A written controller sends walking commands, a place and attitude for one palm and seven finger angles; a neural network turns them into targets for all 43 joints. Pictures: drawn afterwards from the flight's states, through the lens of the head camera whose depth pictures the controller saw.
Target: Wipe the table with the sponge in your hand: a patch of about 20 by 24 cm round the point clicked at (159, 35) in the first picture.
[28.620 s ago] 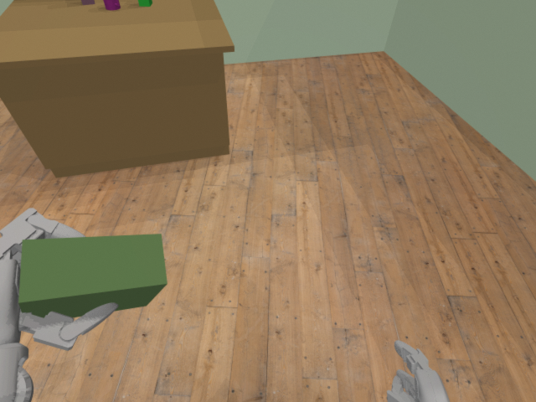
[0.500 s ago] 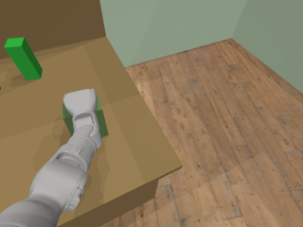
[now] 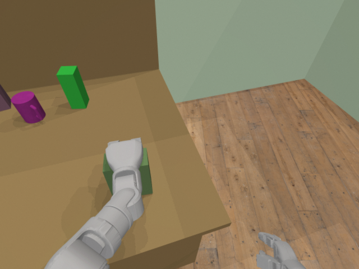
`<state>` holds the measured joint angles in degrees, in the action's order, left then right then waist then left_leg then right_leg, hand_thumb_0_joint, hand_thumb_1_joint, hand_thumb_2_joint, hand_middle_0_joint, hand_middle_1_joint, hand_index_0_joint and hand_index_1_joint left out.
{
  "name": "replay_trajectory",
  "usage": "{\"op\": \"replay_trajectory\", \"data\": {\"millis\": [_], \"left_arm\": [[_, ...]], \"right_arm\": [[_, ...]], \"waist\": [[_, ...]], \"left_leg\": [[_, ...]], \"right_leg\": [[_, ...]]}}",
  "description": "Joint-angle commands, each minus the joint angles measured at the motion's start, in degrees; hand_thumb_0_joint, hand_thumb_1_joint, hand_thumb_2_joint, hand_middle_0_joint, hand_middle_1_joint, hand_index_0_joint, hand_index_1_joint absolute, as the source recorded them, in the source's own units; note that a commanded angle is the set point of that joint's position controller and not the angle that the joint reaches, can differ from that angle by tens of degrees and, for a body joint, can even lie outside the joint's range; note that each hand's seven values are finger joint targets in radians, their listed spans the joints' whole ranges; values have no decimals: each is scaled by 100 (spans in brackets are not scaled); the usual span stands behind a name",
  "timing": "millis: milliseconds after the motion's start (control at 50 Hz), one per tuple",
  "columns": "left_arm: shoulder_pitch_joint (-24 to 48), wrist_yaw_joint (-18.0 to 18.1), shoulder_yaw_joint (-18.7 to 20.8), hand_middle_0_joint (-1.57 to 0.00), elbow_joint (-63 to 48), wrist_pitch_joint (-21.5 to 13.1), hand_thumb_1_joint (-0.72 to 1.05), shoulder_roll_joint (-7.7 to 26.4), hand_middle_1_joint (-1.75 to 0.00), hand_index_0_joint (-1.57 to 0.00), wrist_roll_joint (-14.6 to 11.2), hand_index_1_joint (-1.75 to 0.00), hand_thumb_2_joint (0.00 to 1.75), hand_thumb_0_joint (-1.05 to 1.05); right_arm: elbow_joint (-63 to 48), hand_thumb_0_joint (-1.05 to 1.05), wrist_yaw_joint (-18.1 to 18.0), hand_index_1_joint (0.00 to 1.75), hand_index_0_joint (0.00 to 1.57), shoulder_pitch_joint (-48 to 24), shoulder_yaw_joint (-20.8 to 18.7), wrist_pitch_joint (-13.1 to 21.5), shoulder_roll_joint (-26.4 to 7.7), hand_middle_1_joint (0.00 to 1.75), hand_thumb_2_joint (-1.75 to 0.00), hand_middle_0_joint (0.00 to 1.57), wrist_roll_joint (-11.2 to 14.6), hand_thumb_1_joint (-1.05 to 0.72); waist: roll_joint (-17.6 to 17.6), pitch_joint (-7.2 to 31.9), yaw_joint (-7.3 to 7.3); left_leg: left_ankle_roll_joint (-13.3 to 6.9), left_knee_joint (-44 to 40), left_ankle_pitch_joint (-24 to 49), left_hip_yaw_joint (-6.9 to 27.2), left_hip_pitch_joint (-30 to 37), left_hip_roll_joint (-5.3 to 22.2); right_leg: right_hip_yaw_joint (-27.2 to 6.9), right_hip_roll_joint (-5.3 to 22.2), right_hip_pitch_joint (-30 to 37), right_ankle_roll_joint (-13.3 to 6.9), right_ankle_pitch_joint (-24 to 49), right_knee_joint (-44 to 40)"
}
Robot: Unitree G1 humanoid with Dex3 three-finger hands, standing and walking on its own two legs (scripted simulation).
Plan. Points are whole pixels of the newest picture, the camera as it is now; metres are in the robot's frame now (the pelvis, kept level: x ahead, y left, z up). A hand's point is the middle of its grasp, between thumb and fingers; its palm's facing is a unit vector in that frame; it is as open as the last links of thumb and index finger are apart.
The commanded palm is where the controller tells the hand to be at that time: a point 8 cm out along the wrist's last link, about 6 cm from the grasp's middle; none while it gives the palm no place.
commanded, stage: wipe back along the third lane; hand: left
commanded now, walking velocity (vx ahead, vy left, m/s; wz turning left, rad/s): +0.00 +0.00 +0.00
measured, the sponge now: (131, 179) +0.36 +0.17 -0.05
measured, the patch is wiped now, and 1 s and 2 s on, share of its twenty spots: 1.00 1.00 1.00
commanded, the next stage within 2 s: slide back across to the middle lane in 1.12 s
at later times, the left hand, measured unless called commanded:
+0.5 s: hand (135, 185) +0.31 +0.14 +0.00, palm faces -0.05 -0.02 -1.00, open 10.1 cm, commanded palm +0.26 +0.12 +0.03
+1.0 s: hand (139, 199) +0.28 +0.13 +0.00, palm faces -0.05 -0.05 -1.00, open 10.1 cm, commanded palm +0.23 +0.12 +0.02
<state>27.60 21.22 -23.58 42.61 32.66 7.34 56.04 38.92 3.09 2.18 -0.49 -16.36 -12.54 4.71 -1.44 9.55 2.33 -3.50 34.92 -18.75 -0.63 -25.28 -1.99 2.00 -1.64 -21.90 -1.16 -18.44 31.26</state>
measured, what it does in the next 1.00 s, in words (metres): shifts its weight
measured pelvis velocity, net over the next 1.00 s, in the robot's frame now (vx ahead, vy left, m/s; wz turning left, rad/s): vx -0.03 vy -0.04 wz -0.01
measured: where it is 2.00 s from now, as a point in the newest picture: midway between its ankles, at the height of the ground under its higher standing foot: outside the picture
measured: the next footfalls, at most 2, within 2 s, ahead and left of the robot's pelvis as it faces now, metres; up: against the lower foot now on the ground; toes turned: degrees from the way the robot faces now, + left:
none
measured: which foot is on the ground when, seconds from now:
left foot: down 0.00-1.00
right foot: down 0.00-1.00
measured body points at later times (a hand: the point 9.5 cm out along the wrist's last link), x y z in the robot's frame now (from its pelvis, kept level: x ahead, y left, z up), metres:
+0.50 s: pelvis -0.03 -0.03 +0.00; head -0.04 -0.04 +0.45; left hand +0.31 +0.14 +0.06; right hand +0.14 -0.25 -0.12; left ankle -0.02 +0.08 -0.73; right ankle -0.04 -0.11 -0.73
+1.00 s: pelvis -0.03 -0.04 +0.00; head -0.05 -0.07 +0.45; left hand +0.27 +0.13 +0.05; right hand +0.19 -0.26 -0.09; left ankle -0.02 +0.08 -0.73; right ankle -0.04 -0.11 -0.73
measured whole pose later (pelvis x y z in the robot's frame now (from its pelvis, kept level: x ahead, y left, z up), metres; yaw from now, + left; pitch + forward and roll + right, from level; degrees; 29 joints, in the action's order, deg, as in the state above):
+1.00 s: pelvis -0.03 -0.04 +0.00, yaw -1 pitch +4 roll +0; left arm 14.0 20.3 -23.8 31.9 30.6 7.7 57.1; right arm 38.5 1.9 0.8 -0.5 -15.0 -13.4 5.5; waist -2.8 7.9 3.9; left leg -0.4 32.9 -15.8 -0.8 -21.0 -0.3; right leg 1.9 -3.3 -19.8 -4.3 -17.4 33.2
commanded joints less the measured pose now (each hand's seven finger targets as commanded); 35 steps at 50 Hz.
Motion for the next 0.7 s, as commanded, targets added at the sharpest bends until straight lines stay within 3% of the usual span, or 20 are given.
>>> {"op": "replay_trajectory", "data": {"millis": [0, 60, 80, 160, 240, 300, 360, 440, 500, 560, 580, 600, 620, 640, 680], "left_arm": [[837, -383, -13, -120, -339, 22, 10, -166, -160, -120, -134, -160, 130, 0], [842, -403, -113, -120, -440, -59, 10, -301, -160, -120, -111, -160, 130, 0], [683, -386, -40, -120, -445, -91, 10, -209, -160, -120, -100, -160, 130, 0], [594, -376, -186, -120, -549, -150, 10, -386, -160, -120, -101, -160, 130, 0], [327, -301, -28, -120, -533, -136, 10, -182, -160, -120, -112, -160, 130, 0], [585, -281, -114, -120, -507, -117, 10, -252, -160, -120, -108, -160, 130, 0], [399, -279, -53, -120, -540, -142, 10, -242, -160, -120, -148, -160, 130, 0], [-141, -254, 33, -120, -596, -168, 10, -137, -160, -120, -199, -160, 130, 0], [-308, -255, 83, -120, -743, -170, 10, -45, -160, -120, -221, -160, 130, 0], [-273, -300, -112, -120, -961, -175, 10, -252, -160, -120, -260, -160, 130, 0], [-372, -274, 64, -120, -942, -181, 10, -33, -160, -120, -249, -160, 130, 0], [-489, -276, 56, -120, -939, -165, 10, -26, -160, -120, -230, -160, 130, 0], [-447, -296, -131, -120, -1005, -179, 10, -212, -160, -120, -227, -160, 130, 0], [-644, -289, 21, -120, -1015, -188, 10, -69, -160, -120, -205, -160, 130, 0], [-910, -309, -89, -120, -1215, -207, 10, -171, -160, -120, -220, -160, 130, 0]], "right_arm": [[-697, 0, -78, 30, 20, -505, -206, 168, -769, 30, -90, 20, 4, -90], [-732, 0, -72, 30, 20, -548, -228, 180, -756, 30, -90, 20, -7, -90], [-746, 0, -73, 30, 20, -550, -232, 179, -766, 30, -90, 20, -19, -90], [-792, 0, -58, 30, 20, -623, -232, 192, -731, 30, -90, 20, 1, -90], [-793, 0, -95, 30, 20, -689, -210, 200, -754, 30, -90, 20, -3, -90], [-762, 0, -126, 30, 20, -713, -208, 213, -744, 30, -90, 20, 15, -90], [-785, 0, -123, 30, 20, -726, -226, 245, -745, 30, -90, 20, 24, -90], [-799, 0, -138, 30, 20, -779, -216, 266, -756, 30, -90, 20, 30, -90], [-830, 0, -138, 30, 20, -833, -210, 280, -761, 30, -90, 20, 50, -90], [-907, 0, -127, 30, 20, -933, -220, 313, -717, 30, -90, 20, 78, -90], [-862, 0, -133, 30, 20, -896, -225, 323, -760, 30, -90, 20, 67, -90], [-882, 0, -141, 30, 20, -943, -208, 324, -749, 30, -90, 20, 72, -90], [-884, 0, -138, 30, 20, -943, -207, 333, -730, 30, -90, 20, 72, -90], [-877, 0, -117, 30, 20, -917, -221, 337, -747, 30, -90, 20, 72, -90], [-943, 0, -85, 30, 20, -1011, -228, 333, -728, 30, -90, 20, 79, -90]], "waist": [[421, 946, -162], [442, 1110, -160], [516, 1073, -118], [496, 1013, -121], [636, 801, -69], [559, 619, -127], [599, 772, -57], [808, 648, 7], [787, 518, 28], [721, 449, 10], [803, 446, 39], [687, 414, 74], [695, 382, 23], [769, 428, 80], [723, 457, 110]], "left_leg": [[226, -250, 2595, 303, 1038, 246], [211, -236, 2530, 301, 1071, 238], [202, -224, 2435, 293, 1027, 218], [183, -277, 2129, 275, 910, 195], [162, -359, 1632, 221, 733, 144], [141, -429, 1263, 219, 679, 128], [137, -437, 1272, 190, 660, 115], [119, -443, 1103, 128, 548, 60], [111, -488, 984, 125, 528, 46], [101, -537, 890, 103, 554, 48], [104, -532, 847, 107, 566, 38], [110, -535, 805, 91, 544, 20], [98, -529, 834, 72, 591, 24], [106, -508, 916, 105, 592, 20], [106, -494, 1025, 88, 641, 15]], "right_leg": [[25, -50, 363, -392, 2586, -92], [24, -54, 423, -411, 2564, -64], [-3, -61, 444, -414, 2530, -80], [-17, -44, 456, -421, 2355, -96], [-132, -40, 468, -400, 2013, -234], [-142, -49, 319, -392, 1538, -321], [-164, -40, 473, -398, 1599, -305], [-331, -12, 588, -361, 1574, -426], [-374, -8, 589, -352, 1431, -479], [-376, 3, 571, -341, 1254, -532], [-433, -12, 575, -341, 1196, -546], [-455, 1, 562, -343, 1111, -558], [-447, 1, 545, -342, 1184, -568], [-475, -13, 594, -363, 1318, -524], [-486, 3, 679, -357, 1491, -491]]}}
